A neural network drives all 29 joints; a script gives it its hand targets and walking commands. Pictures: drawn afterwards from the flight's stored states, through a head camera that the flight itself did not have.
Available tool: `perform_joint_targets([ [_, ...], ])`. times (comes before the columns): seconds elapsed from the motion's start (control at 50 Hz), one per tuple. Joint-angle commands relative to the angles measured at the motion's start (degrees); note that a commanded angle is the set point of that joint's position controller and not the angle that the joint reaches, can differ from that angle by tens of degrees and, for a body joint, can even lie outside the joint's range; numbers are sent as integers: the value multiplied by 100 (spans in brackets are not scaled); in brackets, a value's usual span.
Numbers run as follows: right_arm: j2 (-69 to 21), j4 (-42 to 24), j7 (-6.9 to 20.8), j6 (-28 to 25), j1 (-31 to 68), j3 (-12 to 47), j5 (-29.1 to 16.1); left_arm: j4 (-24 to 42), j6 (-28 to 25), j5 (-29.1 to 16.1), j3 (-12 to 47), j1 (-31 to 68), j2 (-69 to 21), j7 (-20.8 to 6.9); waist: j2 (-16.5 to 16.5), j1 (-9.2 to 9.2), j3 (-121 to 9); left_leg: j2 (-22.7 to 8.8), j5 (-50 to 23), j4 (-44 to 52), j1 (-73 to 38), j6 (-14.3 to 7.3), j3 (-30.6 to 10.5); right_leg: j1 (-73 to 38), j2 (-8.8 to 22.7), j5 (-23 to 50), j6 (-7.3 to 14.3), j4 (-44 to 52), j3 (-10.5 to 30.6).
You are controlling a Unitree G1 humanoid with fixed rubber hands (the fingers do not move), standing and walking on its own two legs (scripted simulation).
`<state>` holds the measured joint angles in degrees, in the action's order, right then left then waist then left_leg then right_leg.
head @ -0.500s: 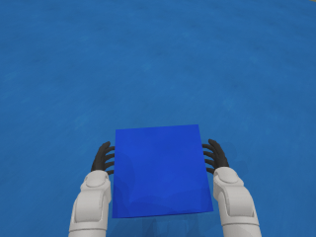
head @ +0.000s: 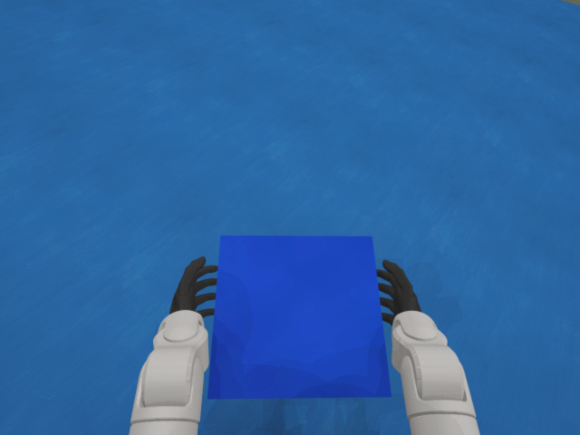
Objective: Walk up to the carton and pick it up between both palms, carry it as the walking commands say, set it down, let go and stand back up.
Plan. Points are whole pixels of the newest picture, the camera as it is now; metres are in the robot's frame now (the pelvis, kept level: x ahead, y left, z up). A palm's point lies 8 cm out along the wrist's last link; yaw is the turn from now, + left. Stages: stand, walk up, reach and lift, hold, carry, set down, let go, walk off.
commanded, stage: carry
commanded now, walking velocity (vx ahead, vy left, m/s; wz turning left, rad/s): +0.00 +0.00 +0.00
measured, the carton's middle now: (293, 325) +0.31 +0.01 -0.07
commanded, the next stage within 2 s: none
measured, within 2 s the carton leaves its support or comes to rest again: neither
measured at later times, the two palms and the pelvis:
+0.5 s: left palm (229, 185) +0.52 +0.14 +0.02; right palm (397, 194) +0.51 -0.15 +0.03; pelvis +0.23 +0.00 +0.00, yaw -4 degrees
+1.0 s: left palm (248, 104) +0.78 +0.14 +0.01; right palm (380, 114) +0.78 -0.15 +0.02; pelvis +0.50 +0.01 -0.01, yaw -5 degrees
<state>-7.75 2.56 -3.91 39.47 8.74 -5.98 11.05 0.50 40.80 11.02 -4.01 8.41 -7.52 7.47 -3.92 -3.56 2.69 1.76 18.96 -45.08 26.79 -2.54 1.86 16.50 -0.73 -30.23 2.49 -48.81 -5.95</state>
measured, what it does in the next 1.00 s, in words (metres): walks ahead: right foot, then left foot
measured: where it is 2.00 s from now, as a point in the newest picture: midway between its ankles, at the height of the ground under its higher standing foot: (285, 232)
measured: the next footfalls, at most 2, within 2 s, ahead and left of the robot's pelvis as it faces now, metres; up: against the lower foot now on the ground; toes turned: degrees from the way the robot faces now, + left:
right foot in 0.22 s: +0.10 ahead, -0.10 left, +0.00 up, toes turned -7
left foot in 0.44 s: +0.25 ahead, +0.10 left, +0.00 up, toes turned +1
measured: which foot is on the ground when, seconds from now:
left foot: down 0.00-0.26, up 0.28-0.42, down 0.44-0.70, up 0.72-0.86, down 0.88-1.00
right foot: down 0.00-0.00, up 0.02-0.20, down 0.22-0.48, up 0.50-0.62, down 0.64-0.88, up 0.90-1.00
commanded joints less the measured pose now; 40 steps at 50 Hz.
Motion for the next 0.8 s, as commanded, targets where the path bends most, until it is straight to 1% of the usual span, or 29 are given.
perform_joint_targets([
  [0.0,-4564,-512,1380,-279,1944,2933,-1094,340,-155,-1784,3887,2927,-5133,-1876,1904,575,-3196,-2124,-9652,1218,-3828,-1531,-1966,1075,-64,-441,-247,-1677,578],
  [0.08,-4507,-621,1344,-262,2419,3080,-1121,-328,-190,-1752,3492,2367,-4989,-2006,612,500,-2014,-1625,-7719,1162,-3231,-1075,-1722,1874,254,-418,-261,-225,508],
  [0.1,-4470,-747,1370,-291,2823,3078,-1156,-429,-196,-1662,3349,2458,-5099,-1974,1027,446,-1931,-1569,-8437,1078,-3424,-920,-1624,1953,170,-214,-291,35,384],
  [0.12,-4506,-838,1376,-240,3040,3142,-1245,-318,-154,-1570,3300,2510,-5021,-1924,1079,454,-1899,-1552,-8294,1136,-3383,-832,-1411,1676,154,-37,-339,515,213],
  [0.14,-4521,-877,1369,-200,3139,3321,-1355,-509,-131,-1500,3164,2213,-5010,-1871,775,464,-2237,-1585,-8760,933,-3807,-738,-1344,1557,-19,274,-353,820,16],
  [0.16,-4400,-1094,1361,-204,3457,3335,-1364,-569,-134,-1437,3081,2084,-5102,-1847,947,447,-2342,-1451,-9372,789,-3603,-526,-1084,1134,-148,630,-373,876,-200],
  [0.18,-4598,-1167,1397,-168,3476,3604,-1536,-440,-144,-1439,3050,1992,-5103,-1863,799,409,-2736,-1298,-8583,623,-3187,-481,-802,238,-132,1323,-213,1512,-3],
  [0.2,-4657,-1263,1416,-162,3456,3695,-1635,-438,-140,-1471,3029,1842,-5224,-1859,232,321,-2864,-1092,-7827,224,-2159,-239,-654,-1046,-21,3347,-155,1568,47],
  [0.22,-4635,-885,1424,-101,3127,3651,-1543,-523,-155,-1318,2877,1874,-4992,-1855,-446,261,-3032,-650,-5382,-580,-853,103,-371,-2302,613,6606,237,1176,602],
  [0.24,-4737,-885,1414,-81,3214,3711,-1593,-490,-185,-1226,2776,1808,-4912,-1848,-1557,109,-3187,-29,-1395,-1626,109,343,66,-3331,1529,10007,1017,1215,1542],
  [0.26,-4612,-899,1471,-127,3992,3768,-1635,-994,-224,-869,2340,1913,-4774,-1799,-2164,46,-2819,248,1731,-1810,1291,460,30,-3866,1982,11358,1531,1165,2240],
  [0.3,-4581,-528,1464,-139,3675,3733,-1692,-744,-298,-916,2386,2263,-4603,-1696,-931,108,-1886,23,2042,-1104,1769,193,142,-3394,1766,10985,1075,1441,1911],
  [0.34,-4668,-1063,1438,-242,3876,3684,-1815,-274,-274,-1278,2787,2462,-4898,-1750,-583,117,-1519,20,1473,-685,1906,206,283,-3279,1423,10080,643,1396,1460],
  [0.38,-4587,-843,1466,-207,3556,3384,-1688,-65,-243,-1375,3086,2727,-4968,-1707,228,244,-1877,64,288,983,56,175,323,-1857,1260,8861,399,1145,899],
  [0.4,-4657,-466,1428,-135,3121,3290,-1588,-40,-244,-1434,3110,2835,-4786,-1696,92,422,-2226,139,-1466,1316,-1396,72,355,-1208,1023,8933,185,451,643],
  [0.42,-4767,-403,1459,-142,2718,3084,-1462,484,-250,-1533,3315,3130,-4841,-1692,929,532,-3145,-413,-4838,1273,-2770,-238,-347,-486,758,6669,-100,-567,352],
  [0.44,-4877,-473,1448,-107,2099,3191,-1529,573,-190,-1699,3585,2625,-5004,-1722,1986,598,-3541,-1696,-9185,957,-4094,-1055,-1782,663,115,1947,-412,-1546,252],
  [0.46,-4976,-404,1416,-135,2124,3180,-1409,706,-237,-1776,3642,3064,-5076,-1785,2111,567,-3427,-2127,-10898,769,-4358,-1672,-2207,1272,-302,-431,-385,-2021,287],
  [0.48,-4831,-198,1400,-139,1939,2949,-1190,610,-215,-1812,3563,3203,-4997,-1850,2062,622,-3037,-2021,-9860,782,-4341,-1655,-2254,1901,-9,-625,-393,-1298,485],
  [0.5,-4878,0,1401,-127,2001,2920,-1100,449,-223,-1854,3662,3488,-5045,-1940,1370,635,-2033,-1885,-9153,1231,-3547,-1491,-2167,2109,113,-854,-273,-1307,406],
  [0.54,-4774,-118,1322,-125,2427,2928,-1149,-34,-223,-1757,3417,3153,-4943,-1939,962,560,-1411,-1640,-8498,1154,-3520,-1024,-1779,2545,175,-844,-204,-453,200],
  [0.58,-4695,-689,1309,-273,2978,3119,-1264,-172,-278,-1677,3239,2800,-5018,-1954,1043,522,-1808,-1455,-8274,770,-3680,-781,-1272,2002,69,-4,-258,711,95],
  [0.6,-4798,-1005,1342,-293,3336,3318,-1392,-157,-263,-1760,3317,2751,-5287,-1942,1363,359,-2300,-1270,-8199,306,-3356,-514,-592,792,24,913,-258,1624,-7],
  [0.62,-4815,-1447,1396,-302,3694,3594,-1574,-25,-259,-1781,3435,2494,-5535,-1935,1067,241,-2887,-1122,-7537,-61,-2705,-271,-397,-518,100,3007,-82,1796,238],
  [0.66,-4852,-1156,1409,-181,3338,3726,-1609,-470,-185,-1544,3161,2012,-5357,-1924,-1037,147,-3085,-69,-1336,-1999,-270,218,84,-2905,1606,10343,1039,1351,1654],
  [0.68,-4913,-978,1502,-170,3813,3808,-1635,-448,-285,-1187,2827,2353,-5047,-1845,-1977,98,-2674,327,1692,-2097,531,324,112,-3037,1791,11646,1421,1416,2113],
  [0.7,-4676,-964,1501,-241,4135,3755,-1651,-511,-342,-1051,2635,2549,-4907,-1759,-1506,-16,-2231,243,2187,-2014,1566,269,131,-3544,1723,11582,1402,1387,2224],
  [0.74,-4602,-894,1465,-276,3964,3828,-1738,-447,-382,-1104,2637,2415,-4787,-1743,-1125,24,-1644,109,2125,-1765,2267,170,257,-3602,1473,11204,807,1368,1822],
  [0.78,-4704,-1276,1469,-329,3776,3725,-1771,-248,-334,-1367,3001,2367,-5131,-1738,-755,-24,-1642,248,1911,-950,2640,191,484,-4052,1397,11125,703,954,1680],
])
